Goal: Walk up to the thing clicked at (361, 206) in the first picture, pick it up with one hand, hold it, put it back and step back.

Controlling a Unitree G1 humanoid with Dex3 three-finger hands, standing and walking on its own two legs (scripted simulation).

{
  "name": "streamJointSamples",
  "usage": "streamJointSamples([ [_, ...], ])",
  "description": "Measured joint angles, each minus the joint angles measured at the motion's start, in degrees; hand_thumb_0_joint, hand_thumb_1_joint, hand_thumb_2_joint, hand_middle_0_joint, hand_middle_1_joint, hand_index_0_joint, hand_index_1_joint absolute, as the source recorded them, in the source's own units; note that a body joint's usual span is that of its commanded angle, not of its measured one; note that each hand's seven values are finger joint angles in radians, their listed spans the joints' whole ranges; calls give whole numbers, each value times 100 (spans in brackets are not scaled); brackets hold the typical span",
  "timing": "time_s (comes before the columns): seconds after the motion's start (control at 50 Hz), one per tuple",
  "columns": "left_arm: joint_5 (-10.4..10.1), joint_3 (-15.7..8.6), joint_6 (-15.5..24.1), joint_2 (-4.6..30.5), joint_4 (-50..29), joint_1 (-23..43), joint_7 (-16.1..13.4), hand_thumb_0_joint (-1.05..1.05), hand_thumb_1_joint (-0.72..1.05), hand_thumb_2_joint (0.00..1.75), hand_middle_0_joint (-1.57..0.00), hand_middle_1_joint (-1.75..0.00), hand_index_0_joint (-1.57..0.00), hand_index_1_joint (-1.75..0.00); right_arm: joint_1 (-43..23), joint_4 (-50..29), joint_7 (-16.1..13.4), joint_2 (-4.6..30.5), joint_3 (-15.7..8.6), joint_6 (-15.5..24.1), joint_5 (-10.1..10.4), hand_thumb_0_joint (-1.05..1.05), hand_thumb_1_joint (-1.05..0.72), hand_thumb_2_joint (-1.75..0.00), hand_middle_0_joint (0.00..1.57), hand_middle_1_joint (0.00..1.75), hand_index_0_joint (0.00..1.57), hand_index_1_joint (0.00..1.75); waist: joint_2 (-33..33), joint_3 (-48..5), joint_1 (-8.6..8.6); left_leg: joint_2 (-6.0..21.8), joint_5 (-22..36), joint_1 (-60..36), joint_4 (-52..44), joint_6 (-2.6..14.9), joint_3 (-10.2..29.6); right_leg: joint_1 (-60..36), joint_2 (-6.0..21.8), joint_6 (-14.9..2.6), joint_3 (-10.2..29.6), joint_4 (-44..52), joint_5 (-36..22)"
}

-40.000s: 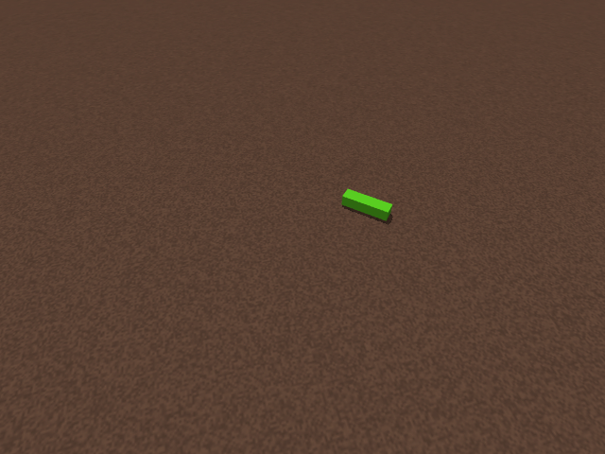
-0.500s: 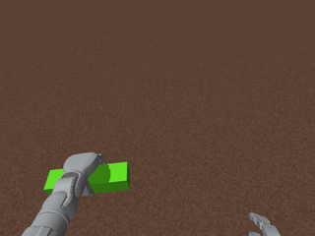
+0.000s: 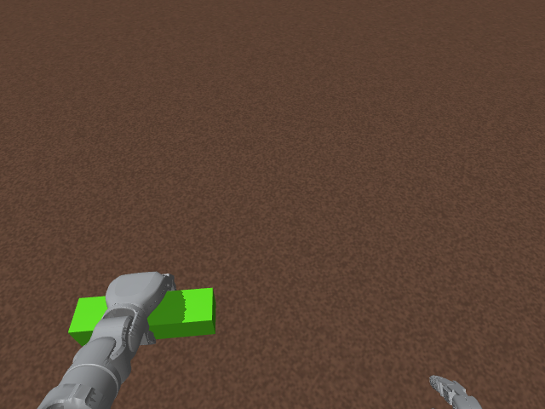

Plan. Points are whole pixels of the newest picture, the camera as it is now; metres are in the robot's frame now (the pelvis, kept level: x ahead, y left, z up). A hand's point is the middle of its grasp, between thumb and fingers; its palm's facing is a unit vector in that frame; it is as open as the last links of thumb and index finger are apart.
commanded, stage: crouch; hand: left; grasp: from above
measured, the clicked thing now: (148, 316) +0.30 +0.23 -0.12
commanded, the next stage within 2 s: lower in 1.62 s
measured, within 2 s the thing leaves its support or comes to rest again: neither
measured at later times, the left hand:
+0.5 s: hand (172, 321) +0.37 +0.25 -0.33, palm faces -0.43 +0.01 -0.90, open 9.3 cm
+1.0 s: hand (183, 331) +0.40 +0.26 -0.50, palm faces -0.44 -0.02 -0.90, open 9.3 cm
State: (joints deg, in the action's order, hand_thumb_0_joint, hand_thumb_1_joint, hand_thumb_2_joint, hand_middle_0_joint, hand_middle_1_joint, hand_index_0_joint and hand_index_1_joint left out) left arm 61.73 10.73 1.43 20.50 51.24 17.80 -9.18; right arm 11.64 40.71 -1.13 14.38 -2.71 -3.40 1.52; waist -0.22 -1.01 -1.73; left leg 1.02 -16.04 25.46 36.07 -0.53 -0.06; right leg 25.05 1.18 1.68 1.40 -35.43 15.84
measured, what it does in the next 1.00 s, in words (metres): lowers itself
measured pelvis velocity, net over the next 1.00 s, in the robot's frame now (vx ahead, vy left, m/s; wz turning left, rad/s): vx -0.06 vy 0.01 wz -0.06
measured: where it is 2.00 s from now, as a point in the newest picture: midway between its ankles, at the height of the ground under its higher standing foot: outside the picture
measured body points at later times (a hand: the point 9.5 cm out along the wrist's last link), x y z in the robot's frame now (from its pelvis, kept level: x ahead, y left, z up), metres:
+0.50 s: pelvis -0.05 +0.01 -0.20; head +0.13 +0.03 +0.21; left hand +0.39 +0.25 -0.28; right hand -0.01 -0.27 -0.33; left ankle +0.02 +0.13 -0.72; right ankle +0.02 -0.14 -0.72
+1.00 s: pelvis -0.06 +0.01 -0.33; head +0.18 +0.05 +0.05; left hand +0.42 +0.26 -0.45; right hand +0.00 -0.28 -0.44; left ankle +0.02 +0.13 -0.72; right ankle +0.02 -0.14 -0.72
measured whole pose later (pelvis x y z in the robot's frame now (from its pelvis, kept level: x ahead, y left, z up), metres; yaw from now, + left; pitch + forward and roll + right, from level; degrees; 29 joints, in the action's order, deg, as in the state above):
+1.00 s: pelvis -0.06 +0.01 -0.33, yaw -4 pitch +38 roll -7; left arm 71.8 -5.4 7.7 35.6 76.5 49.6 -23.4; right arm 8.8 42.6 5.2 15.2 -1.1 4.5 -6.9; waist -0.7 -7.7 -11.2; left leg 0.0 -39.2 119.5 120.3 -0.8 6.3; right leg 115.9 -0.2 3.0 -1.5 -116.4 39.0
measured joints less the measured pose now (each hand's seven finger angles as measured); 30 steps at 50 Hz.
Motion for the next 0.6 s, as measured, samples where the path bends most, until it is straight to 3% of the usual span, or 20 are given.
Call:
streamJointSamples([
  [0.2, 654, -323, 281, 125, 1147, 927, -989, -2, 7, 54, -68, -67, -71, -63, 183, 59, 117, 160, -155, 172, -221, 1, -89, -90, 20, 30, 20, 29, 64, -556, -252, 32, -958, 2977, 2681, 5, 133, 2888, -62, 65, -55, -2552, 915],
  [0.3, 671, -552, 205, 290, 1573, 1515, -1294, -1, 7, 55, -66, -70, -69, -65, 187, 180, 52, 159, -171, 284, -312, 1, -89, -90, 20, 30, 20, 29, -23, -803, -428, 41, -1358, 4485, 3971, 33, 167, 4373, -95, 86, -45, -3799, 1293],
  [0.46, 491, -925, 42, 574, 1784, 2148, -1228, -1, 8, 57, -65, -69, -68, -65, 147, 313, 43, -28, -126, 410, -442, 1, -89, -90, 20, 30, 20, 29, -213, -950, -618, 24, -1740, 6363, 5535, 80, 215, 6218, -122, 126, -33, -5324, 1668],
  [0.6, 464, -1145, 293, 802, 1979, 2408, -999, -1, 7, 59, -65, -70, -68, -65, 91, 295, 173, -147, 8, 542, -514, 1, -89, -90, 20, 30, 20, 29, -273, -963, -688, -25, -1944, 7586, 6553, 91, 298, 7388, -111, 146, -71, -6319, 1903],
])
